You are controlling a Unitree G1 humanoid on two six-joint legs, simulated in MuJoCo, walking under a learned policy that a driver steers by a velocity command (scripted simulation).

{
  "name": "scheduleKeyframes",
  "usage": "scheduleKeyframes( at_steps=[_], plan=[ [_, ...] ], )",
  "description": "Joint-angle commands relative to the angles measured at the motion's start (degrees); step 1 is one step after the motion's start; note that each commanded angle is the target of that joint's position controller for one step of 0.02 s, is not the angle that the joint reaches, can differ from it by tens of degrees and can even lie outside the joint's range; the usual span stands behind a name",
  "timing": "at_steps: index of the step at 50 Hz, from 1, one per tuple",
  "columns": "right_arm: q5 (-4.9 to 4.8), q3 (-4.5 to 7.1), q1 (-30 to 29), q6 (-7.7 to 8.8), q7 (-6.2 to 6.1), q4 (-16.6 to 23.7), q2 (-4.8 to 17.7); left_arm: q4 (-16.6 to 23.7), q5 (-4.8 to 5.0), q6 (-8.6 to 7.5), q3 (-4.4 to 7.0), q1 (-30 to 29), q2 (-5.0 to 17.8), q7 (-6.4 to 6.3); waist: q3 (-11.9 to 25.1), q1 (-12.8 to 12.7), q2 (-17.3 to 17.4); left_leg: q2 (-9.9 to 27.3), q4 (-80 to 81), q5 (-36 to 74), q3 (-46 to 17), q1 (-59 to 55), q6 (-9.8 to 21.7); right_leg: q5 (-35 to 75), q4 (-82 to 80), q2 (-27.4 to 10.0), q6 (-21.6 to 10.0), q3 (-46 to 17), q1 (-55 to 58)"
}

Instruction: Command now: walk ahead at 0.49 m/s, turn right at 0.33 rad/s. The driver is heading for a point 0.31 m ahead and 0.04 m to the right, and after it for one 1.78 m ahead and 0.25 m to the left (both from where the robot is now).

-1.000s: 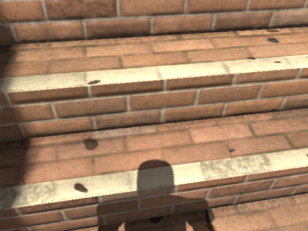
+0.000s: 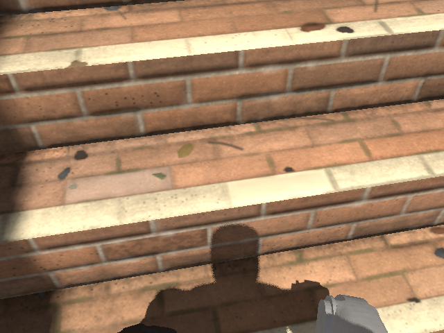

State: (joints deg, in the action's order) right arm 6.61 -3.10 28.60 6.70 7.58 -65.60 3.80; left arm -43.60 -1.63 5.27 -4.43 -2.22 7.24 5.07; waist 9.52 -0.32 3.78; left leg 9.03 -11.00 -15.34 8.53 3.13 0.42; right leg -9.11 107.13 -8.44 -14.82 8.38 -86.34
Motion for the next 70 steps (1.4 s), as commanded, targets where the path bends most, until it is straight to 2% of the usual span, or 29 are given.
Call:
scheduleKeyframes(
  at_steps=[1, 3, 5, 7, 8, 10, 12, 13, 16, 22, 25, 27, 30, 31, 32, 33, 34, 36, 38, 40, 45, 47, 49, 50, 52, 53, 54, 58, 70],
  plan=[
    [-2.97, 3.21, 1.1, 1.75, 0.88, 1.5, 17.3, 10.1, -0.63, 0.68, 1.00, -13.8, 4.3, 2.43, 3.0, -7.4, 11.7, 10.1, 4.3, 79.3, 0.9, 5.5, 15.4, -14.0, -18.9, 8.6, 2.6, 7.6, 31.6],
    [-4.80, 6.28, -3.2, 1.23, 1.70, 3.7, 22.9, 6.0, -0.58, -0.85, 1.80, -1.5, 7.5, 2.16, 7.2, -9.6, 12.3, 8.2, -8.7, 107.4, 0.7, -16.7, 15.1, -14.0, -44.7, 14.6, 4.1, 9.5, 35.9],
    [3.30, 4.08, 10.3, -0.68, 2.52, 3.8, 11.0, -6.2, -0.67, -1.06, 4.33, 23.0, 13.6, 0.30, 29.2, -7.4, -11.4, -1.2, -42.7, 63.7, -8.9, 15.6, 11.1, 10.9, -62.1, 5.6, -8.2, -28.1, 83.6],
    [-2.87, 7.30, -0.2, -2.63, 2.63, 5.5, 10.2, -15.1, -2.56, -4.03, 7.98, 38.6, 20.2, -0.56, 11.3, -12.1, -18.0, -16.6, -88.0, 25.9, -30.8, 48.8, 9.0, -12.8, -86.2, -5.8, 0.5, -57.9, 84.7],
    [-5.78, 6.74, -11.0, 0.94, -4.16, 15.8, 5.7, -13.9, 1.68, -5.55, 8.18, 15.6, 11.6, -4.50, 6.9, -1.0, -11.1, -11.9, -104.6, 16.2, -20.2, 47.7, 6.7, -25.2, -80.9, -5.0, 3.1, -47.4, 76.6],
    [-6.43, 5.24, -11.1, -1.56, -2.10, 9.9, 5.7, -18.3, -1.14, -7.03, 5.43, 23.6, 8.6, -0.38, -5.7, -4.1, -7.7, -15.6, -112.7, 25.5, -31.7, 64.8, 12.2, -5.3, -79.3, -4.9, 6.0, -41.5, 67.0],
    [-4.12, 2.13, -15.6, -0.12, -8.34, 20.8, -1.9, -20.5, 0.95, -10.33, 5.22, 14.0, 2.6, -5.61, -8.4, 6.1, -2.4, -11.3, -115.9, 15.8, -21.9, 62.1, 8.8, -14.4, -80.0, -1.0, 10.8, -22.0, 61.3],
    [-8.35, 3.58, -13.7, -2.63, -4.23, 16.0, 5.6, -16.7, -4.32, -8.32, 2.93, 10.1, 0.9, -0.61, -6.1, 4.1, 1.0, -11.4, -110.5, 24.3, -26.0, 64.2, 15.0, -0.2, -84.0, -2.2, 10.8, -21.6, 56.1],
    [-8.70, 3.24, -15.2, -2.52, -1.52, 16.0, 4.7, -17.3, -5.41, -7.60, 3.58, 14.0, 3.8, -0.01, -7.6, 5.5, -4.5, -13.8, -128.1, 17.6, -21.6, 74.2, 18.9, -5.3, -88.1, -0.4, 12.6, -13.3, 57.2],
    [-9.13, 3.50, -36.1, -7.33, -4.29, 22.3, 8.9, -20.2, -7.05, -8.76, 3.10, 31.3, 7.1, 2.96, -5.0, -0.9, -11.7, -11.0, -111.5, 15.6, -9.6, 86.4, 14.5, 9.8, -97.8, -5.3, 9.3, -6.1, 72.7],
    [-6.51, 3.43, -36.0, -11.48, -4.94, 24.0, 8.8, -20.3, -6.00, -8.91, 1.44, 28.7, 5.9, 5.38, -3.8, 4.4, -9.4, -9.9, -101.1, 10.7, -4.5, 81.0, 15.4, 47.7, -96.4, -8.2, 5.4, -3.0, 77.0],
    [-5.77, 3.65, -36.5, -12.36, -2.25, 26.5, 11.7, -16.7, -1.74, -10.76, 2.89, 21.4, 16.3, 3.93, 5.9, 9.4, -14.3, -13.6, -82.0, 1.5, 8.0, 51.4, 9.7, 105.7, -95.1, -8.6, 1.8, 1.7, 69.9],
    [-3.59, 2.48, -28.6, -13.40, -1.99, 25.3, 9.9, -19.1, -1.47, -8.98, 4.82, 23.8, 20.6, 3.80, 3.1, 8.3, -17.7, -20.1, -52.7, -11.6, 7.7, 55.8, 8.1, 127.1, -83.3, -14.2, -1.3, -2.9, 97.0],
    [-4.33, 3.47, -22.4, -13.70, -2.81, 22.6, 12.3, -19.5, -4.60, -8.36, 4.45, 26.7, 18.3, 4.84, 8.4, 6.8, -14.6, -21.9, -50.3, -7.3, 1.2, 48.9, 10.1, 132.3, -72.7, -11.1, -0.2, -1.4, 97.9],
    [-4.11, 4.43, -10.8, -14.07, -3.49, 17.5, 14.0, -19.6, -6.43, -7.50, 4.63, 25.4, 17.1, 5.99, 11.6, 8.7, -10.1, -21.2, -43.6, -1.6, -6.9, 34.2, 11.5, 120.9, -62.7, -9.0, 0.2, -3.8, 86.4],
    [-4.82, 4.79, -7.9, -9.52, -6.75, 13.5, 12.8, -9.5, 4.66, -11.65, 7.52, 18.6, 17.0, -3.83, 13.2, 9.4, -2.5, -19.2, -36.7, -20.4, -16.3, 18.1, 13.0, 73.6, -52.9, -1.6, 4.2, 3.5, 75.7],
    [-0.35, 3.03, 8.8, -10.83, -4.33, 8.2, 11.0, -19.1, -4.31, -6.80, 4.48, 19.0, 9.5, 4.81, 2.4, 15.0, 12.3, -7.9, -21.3, -8.6, -50.4, 19.8, 23.4, 25.0, -11.9, 9.2, 4.5, -10.7, 42.6],
    [0.56, 3.34, 6.9, -8.32, -4.17, 2.8, 8.8, -12.5, -3.93, -5.56, 3.28, 13.0, 3.9, 3.57, -3.3, 9.5, 3.7, -7.1, -21.9, -14.1, -48.5, 7.8, 16.9, 16.0, 13.1, 18.3, -2.4, -31.2, 11.1],
    [-3.63, 2.93, -4.4, -4.93, -3.08, 2.5, 5.2, -8.2, -3.77, -7.64, 3.67, 8.9, 7.0, 1.00, -4.2, 1.8, -5.7, -7.3, -22.0, 7.2, -36.9, 7.3, 14.8, 5.3, 15.0, 14.5, -1.0, -25.6, 4.6],
    [-2.34, 1.22, -9.9, -3.63, -1.76, 1.6, 2.0, -5.3, -2.75, -8.27, 2.51, 5.0, 5.2, -0.92, -6.5, -4.1, -5.4, -7.0, -17.3, 8.7, -27.8, 17.2, 13.2, -2.3, 20.4, 9.0, -0.8, -15.4, 4.7],
    [0.52, 2.24, -0.1, -1.50, -2.84, -0.9, 7.2, 5.2, -0.41, -7.94, 0.77, -14.5, 6.2, -2.85, -4.0, 0.6, -8.2, -9.5, -10.3, -1.3, -29.0, 31.0, 9.5, -8.2, 4.3, 4.9, 0.6, -11.5, 14.8],
    [-3.82, 3.56, -1.6, -0.73, -2.03, 1.8, 10.3, 12.0, -0.97, -5.49, -0.24, -26.8, 4.4, -4.27, -3.7, 1.0, -3.0, -5.9, 6.6, 5.8, -29.8, 43.4, 14.1, -22.6, -21.9, 4.7, 7.1, -2.7, 37.6],
    [-6.07, 4.88, -3.6, 0.66, -0.20, 3.6, 17.1, 9.7, 0.81, -3.78, 0.92, -15.2, 4.1, -2.19, -4.0, -6.2, 11.1, 2.1, 3.0, 74.3, -34.8, 41.0, 19.9, -12.1, -20.5, 11.5, 11.3, 0.6, 53.8],
    [-8.17, 6.09, -6.2, 2.12, 0.38, 5.3, 18.7, 6.0, 0.70, -3.75, 3.07, -6.5, 9.5, -2.40, 2.2, -8.3, 6.5, 2.8, -7.3, 105.0, -29.8, 22.0, 18.1, -12.4, -31.4, 15.2, 9.9, 1.0, 50.5],
    [-1.65, 5.10, 0.3, 2.43, 2.07, 3.5, 9.1, -3.7, -1.65, -3.43, 5.73, 21.5, 14.9, -2.79, 24.2, -11.3, -13.0, -6.4, -43.2, 84.9, -26.0, 31.8, 14.4, -4.6, -57.7, 2.1, -4.7, -34.8, 82.1],
    [-0.46, 5.34, 2.2, -0.02, 3.89, -1.9, 5.8, -6.8, -4.14, -2.16, 6.85, 26.1, 19.0, -2.03, 12.8, -13.3, -25.3, -17.0, -74.3, 22.9, -24.4, 46.8, 10.7, -37.1, -82.9, -8.3, -11.2, -63.6, 76.3],
    [-4.11, 5.79, -1.3, -0.80, 3.70, -1.7, 6.6, -8.5, -2.50, -3.67, 7.03, 24.0, 18.9, -2.65, 0.7, -12.3, -18.6, -15.6, -97.5, 22.8, -25.0, 57.3, 11.3, -59.4, -86.8, -7.5, -7.7, -65.8, 66.9],
    [-5.43, 5.21, -14.1, -2.58, -1.61, 4.4, 5.5, -16.6, -0.52, -6.81, 2.22, 11.9, -3.3, -3.62, -2.9, -1.0, -1.8, -11.7, -102.7, 21.6, -25.0, 64.3, 16.6, -25.1, -78.8, -4.8, 0.9, -34.5, 59.8],
    [-5.17, -0.36, -40.7, -7.32, -4.07, 21.7, 6.2, -24.8, -7.31, -10.25, 1.54, 29.1, -0.4, -0.50, -4.0, -0.7, -5.1, -1.1, -101.9, 19.3, -8.2, 86.1, 17.2, -7.4, -99.3, -5.2, 3.0, -9.5, 69.9]
  ],
)
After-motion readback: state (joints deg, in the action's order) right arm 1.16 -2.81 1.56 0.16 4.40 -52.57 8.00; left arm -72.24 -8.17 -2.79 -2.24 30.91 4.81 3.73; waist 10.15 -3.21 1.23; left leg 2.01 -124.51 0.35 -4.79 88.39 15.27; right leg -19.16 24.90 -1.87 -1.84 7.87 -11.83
